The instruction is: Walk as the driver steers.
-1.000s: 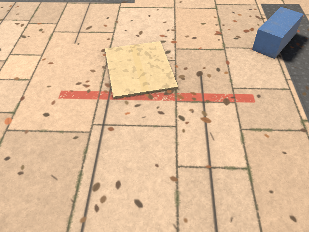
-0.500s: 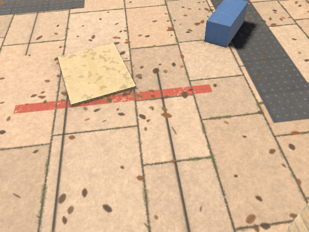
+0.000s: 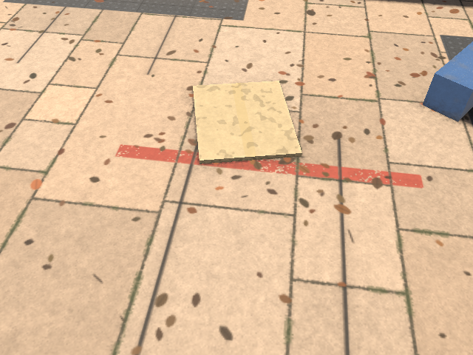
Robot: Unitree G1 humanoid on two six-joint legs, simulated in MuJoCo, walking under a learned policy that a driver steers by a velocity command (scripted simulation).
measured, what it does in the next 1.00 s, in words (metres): goes down: right foot 0.18 m lower, then left foot 0.18 m lower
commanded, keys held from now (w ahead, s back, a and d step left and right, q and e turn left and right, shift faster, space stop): w+q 0.12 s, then w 0.06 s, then w+e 0.14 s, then e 0.68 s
